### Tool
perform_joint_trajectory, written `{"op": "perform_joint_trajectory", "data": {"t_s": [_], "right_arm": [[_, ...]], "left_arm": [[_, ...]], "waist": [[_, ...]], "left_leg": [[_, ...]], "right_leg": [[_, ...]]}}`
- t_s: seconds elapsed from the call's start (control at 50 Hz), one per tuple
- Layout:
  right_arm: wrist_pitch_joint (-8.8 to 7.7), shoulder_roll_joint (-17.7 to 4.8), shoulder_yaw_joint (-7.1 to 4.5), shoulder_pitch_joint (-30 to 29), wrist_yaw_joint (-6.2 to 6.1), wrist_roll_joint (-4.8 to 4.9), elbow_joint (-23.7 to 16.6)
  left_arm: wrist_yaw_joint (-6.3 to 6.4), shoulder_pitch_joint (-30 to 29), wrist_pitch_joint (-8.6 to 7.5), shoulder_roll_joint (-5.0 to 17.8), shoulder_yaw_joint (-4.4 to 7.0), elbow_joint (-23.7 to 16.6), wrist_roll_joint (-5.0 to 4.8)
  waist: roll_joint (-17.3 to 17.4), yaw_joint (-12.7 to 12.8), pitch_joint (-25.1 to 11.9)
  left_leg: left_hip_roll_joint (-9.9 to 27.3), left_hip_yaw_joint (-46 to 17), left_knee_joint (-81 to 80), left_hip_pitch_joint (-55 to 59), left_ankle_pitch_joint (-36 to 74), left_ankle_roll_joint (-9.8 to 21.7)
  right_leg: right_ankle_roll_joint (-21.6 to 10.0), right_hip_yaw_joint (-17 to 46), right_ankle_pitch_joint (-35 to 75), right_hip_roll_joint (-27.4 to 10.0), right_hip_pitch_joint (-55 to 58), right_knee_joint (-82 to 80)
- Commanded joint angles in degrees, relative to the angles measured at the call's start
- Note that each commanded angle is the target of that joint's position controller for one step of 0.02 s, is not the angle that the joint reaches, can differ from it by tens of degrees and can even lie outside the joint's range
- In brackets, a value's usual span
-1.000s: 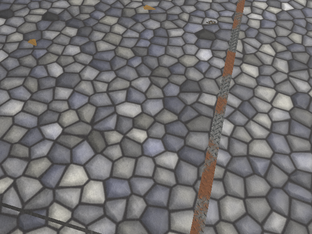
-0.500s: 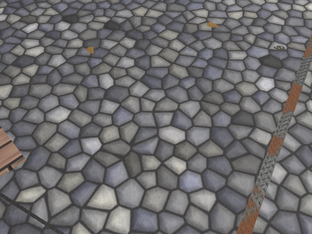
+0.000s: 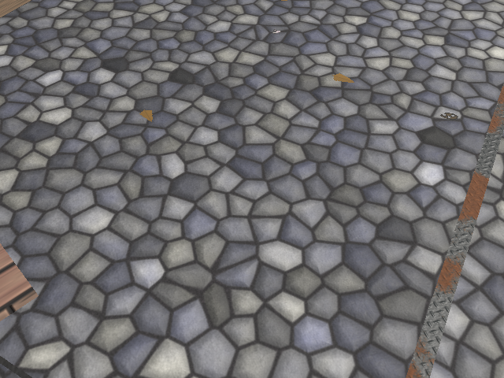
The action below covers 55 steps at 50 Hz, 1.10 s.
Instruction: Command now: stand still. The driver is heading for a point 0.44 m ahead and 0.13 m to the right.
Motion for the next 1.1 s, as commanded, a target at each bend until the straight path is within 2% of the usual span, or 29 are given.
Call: {"op": "perform_joint_trajectory", "data": {"t_s": [0.02, 0.46, 0.48, 0.5, 0.52, 0.54, 0.56, 0.58, 0.6, 0.64, 0.66, 0.68, 0.7, 0.72, 0.74, 0.76, 0.78, 0.8, 0.82, 0.84, 0.86, 0.92, 0.98, 1.04, 1.1], "right_arm": [[-0.59, -6.56, -1.61, 1.87, -0.17, 0.07, -1.65], [-0.63, -5.50, -0.66, 3.44, -0.51, 0.14, 7.28], [-0.54, -5.30, -0.63, 4.64, -0.57, 0.21, 8.17], [-0.34, -6.34, -0.99, 5.09, -0.69, 0.55, 8.55], [-0.21, -8.13, -1.54, 4.98, -0.84, 0.88, 8.31], [-0.36, -9.56, -1.97, 6.04, -0.92, 1.21, 8.16], [-0.83, -11.44, -2.59, 6.66, -0.95, 1.58, 8.14], [-1.50, -12.20, -3.00, 6.75, -0.98, 1.85, 8.28], [-2.21, -11.30, -2.89, 6.28, -0.90, 1.70, 8.17], [-2.91, -9.91, -2.73, 4.57, -0.49, 2.11, 7.75], [-2.81, -9.97, -2.75, 2.50, -0.28, 2.52, 7.35], [-2.63, -9.89, -2.69, 1.20, -0.05, 2.61, 6.96], [-2.75, -9.53, -2.49, 0.22, 0.05, 2.27, 6.33], [-3.16, -6.19, -1.47, -1.45, 0.31, 1.51, 5.11], [-4.13, -3.46, -1.05, -0.63, 0.05, 1.99, 2.85], [-4.84, -6.32, -1.72, -1.15, 0.17, 3.34, 2.97], [-5.38, -6.88, -1.84, -1.81, 0.72, 3.89, 3.03], [-5.62, -6.82, -1.98, -1.56, 0.88, 3.43, 3.70], [-5.72, -7.46, -2.47, -2.37, 0.87, 2.69, 3.71], [-5.55, -7.73, -2.83, -2.82, 1.12, 2.18, 3.76], [-5.27, -6.96, -2.84, -2.91, 1.44, 2.03, 3.86], [-4.47, -4.76, -2.37, -7.83, 1.75, 1.63, 1.97], [-4.51, -3.38, -1.44, -15.35, 2.08, 1.76, -0.85], [-4.69, -3.61, -0.94, -20.60, 2.88, 2.11, -2.49], [-5.21, -4.50, -0.88, -24.21, 3.82, 2.30, -4.48]], "left_arm": [[0.51, -0.94, -0.20, 5.99, 1.27, -1.25, -0.14], [1.76, -0.33, 0.91, 5.40, 1.52, 6.78, -0.23], [1.77, 0.71, 0.97, 4.73, 1.35, 7.49, -0.24], [1.80, 0.84, 1.03, 4.72, 1.42, 7.76, -0.51], [1.80, 0.39, 0.87, 4.83, 1.54, 7.58, -0.76], [1.64, -1.36, 0.29, 4.84, 1.54, 6.65, -0.80], [1.25, -3.18, -0.67, 4.32, 1.42, 5.45, -1.05], [0.79, -4.26, -1.71, 3.77, 1.25, 4.57, -1.35], [0.29, -4.22, -2.64, 3.82, 1.33, 4.23, -1.73], [-0.67, -2.59, -4.21, 3.71, 1.34, 4.14, -2.25], [-1.00, 0.65, -4.72, 3.48, 1.51, 5.34, -2.31], [-1.10, 6.18, -4.87, 3.82, 2.09, 7.97, -2.10], [-1.10, 12.14, -4.71, 4.96, 2.88, 10.25, -1.61], [-0.85, 19.98, -4.72, 8.89, 3.98, 11.51, -1.27], [-1.53, 25.93, -5.17, 14.17, 4.62, 12.17, -1.06], [-1.68, 20.67, -6.05, 9.80, 2.93, 11.08, -0.56], [-1.72, 15.74, -6.57, 6.94, 2.08, 9.16, -0.69], [-1.98, 12.54, -6.76, 6.12, 1.58, 7.76, -0.57], [-2.16, 11.17, -6.72, 5.58, 1.19, 7.00, -0.57], [-2.09, 11.79, -6.40, 4.16, 0.64, 7.01, -0.33], [-1.85, 13.55, -6.06, 3.84, 0.40, 7.33, -0.17], [-0.70, 17.00, -5.39, 5.88, 0.42, 7.66, 0.06], [0.12, 17.39, -4.85, 6.95, 0.48, 6.74, 0.15], [0.36, 20.20, -4.75, 7.25, 0.70, 7.05, -0.39], [0.47, 21.86, -4.30, 7.07, 1.05, 7.52, -1.09]], "waist": [[0.17, -0.06, -2.85], [0.39, 0.09, -0.02], [0.96, 0.00, -1.09], [2.13, -0.31, 0.08], [4.35, -0.83, 2.08], [6.71, -1.93, 4.54], [9.75, -2.64, 7.02], [10.79, -2.94, 9.41], [10.41, -2.55, 10.53], [8.68, -0.99, 9.93], [7.60, 1.08, 8.44], [6.48, 3.26, 5.84], [4.41, 5.38, 3.07], [-7.15, 8.10, -0.45], [-20.42, 8.02, -4.04], [-11.65, 5.11, -0.22], [-7.49, 3.34, 3.55], [-5.04, 1.98, 4.27], [-3.94, 1.36, 4.96], [-4.28, 1.13, 4.27], [-5.10, 1.21, 3.56], [-3.83, 1.94, 3.77], [-3.82, 3.17, 5.23], [-4.30, 4.30, 6.72], [-4.14, 3.66, 7.88]], "left_leg": [[2.76, -2.42, -6.18, -4.11, 16.01, 1.48], [1.87, -0.86, -9.92, -4.14, 11.71, 1.29], [1.63, -0.77, -10.93, -3.69, 5.48, 1.62], [1.80, -1.76, -12.20, -4.43, -4.36, 2.78], [3.46, -4.81, -14.26, -5.33, -15.23, 4.77], [7.26, -10.31, -17.80, -5.42, -23.88, 7.30], [12.61, -17.36, -21.49, -4.68, -28.13, 10.26], [16.74, -22.67, -23.43, -5.16, -27.49, 12.84], [18.40, -24.20, -23.50, -3.17, -23.37, 13.86], [17.33, -20.17, -20.87, 0.07, -14.69, 12.35], [14.70, -15.53, -18.82, -2.45, -11.17, 10.49], [11.40, -11.16, -15.54, -7.15, -6.72, 8.94], [8.21, -7.23, -9.14, -11.37, 1.27, 7.39], [2.17, 0.63, 10.50, -18.15, 4.68, 3.58], [-4.14, 1.79, 26.67, -29.94, -10.60, 1.36], [-0.30, -3.90, 36.54, -34.50, -10.88, 2.50], [2.60, -4.55, 38.70, -36.98, -4.66, 4.13], [4.90, -3.19, 37.46, -36.36, 0.97, 4.85], [6.47, -2.41, 34.38, -35.76, 5.19, 4.85], [7.38, -1.45, 31.90, -33.19, 7.97, 4.50], [7.53, -0.28, 29.98, -31.87, 9.59, 3.85], [7.36, 2.00, 23.45, -33.81, 13.49, 1.21], [6.01, 3.54, 11.40, -31.20, 19.94, 0.10], [4.36, 4.91, 3.91, -27.82, 24.12, 0.49], [3.78, 3.46, -0.48, -27.53, 22.93, 2.08]], "right_leg": [[-2.00, 2.06, 13.95, -2.09, 7.12, -2.26], [-1.29, 1.63, 10.48, -1.51, 8.07, -4.64], [-1.29, 0.51, 4.73, -0.52, 8.31, -4.26], [-1.39, -1.34, -4.05, 1.26, 6.49, -2.25], [-1.52, -3.23, -12.29, 2.99, 2.78, 0.95], [-1.63, -4.31, -15.14, 3.55, -2.33, 5.19], [-2.06, -4.68, -13.13, 2.92, -7.11, 10.37], [-2.98, -2.59, -11.45, 0.42, -10.01, 14.02], [-3.87, -1.15, -12.85, -1.31, -13.32, 15.90], [-5.51, -0.91, -14.47, -2.78, -12.75, 9.93], [-5.79, -2.85, -10.51, -1.67, -4.97, 2.58], [-5.00, -5.54, -3.05, 1.24, 6.40, -2.22], [-4.49, -3.98, -0.29, 1.85, 15.54, -3.06], [-7.67, 11.79, -4.94, -8.40, 23.58, -10.37], [-16.49, 38.28, -12.57, -20.48, 29.93, -20.87], [-17.65, 40.61, -17.90, -22.50, 26.11, -21.59], [-15.71, 33.64, -17.89, -20.51, 22.72, -21.56], [-13.59, 27.02, -14.34, -17.77, 20.50, -22.16], [-12.12, 21.79, -7.53, -15.92, 19.14, -22.62], [-10.73, 16.68, -1.20, -13.59, 18.00, -22.96], [-10.35, 13.35, 4.24, -12.27, 17.86, -23.08], [-11.52, 8.75, 15.72, -11.64, 17.95, -23.90], [-11.09, 5.10, 16.37, -10.33, 14.59, -25.63], [-11.14, 3.28, 15.30, -10.74, 14.40, -26.85], [-10.99, 4.07, 19.35, -13.21, 19.15, -24.60]]}}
